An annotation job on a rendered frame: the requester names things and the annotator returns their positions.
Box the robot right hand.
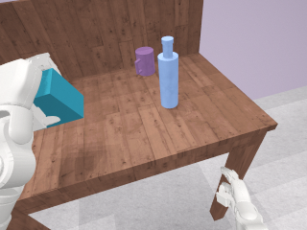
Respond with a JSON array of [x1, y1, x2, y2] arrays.
[[216, 166, 251, 210]]

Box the sponge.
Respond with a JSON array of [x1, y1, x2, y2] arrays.
[[33, 68, 83, 129]]

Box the left robot forearm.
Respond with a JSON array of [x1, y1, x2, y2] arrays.
[[0, 104, 36, 230]]

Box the table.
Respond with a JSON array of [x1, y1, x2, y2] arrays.
[[0, 0, 278, 230]]

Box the right robot forearm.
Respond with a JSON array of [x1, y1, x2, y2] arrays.
[[234, 201, 269, 230]]

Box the robot left hand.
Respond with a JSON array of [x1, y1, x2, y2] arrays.
[[0, 53, 61, 132]]

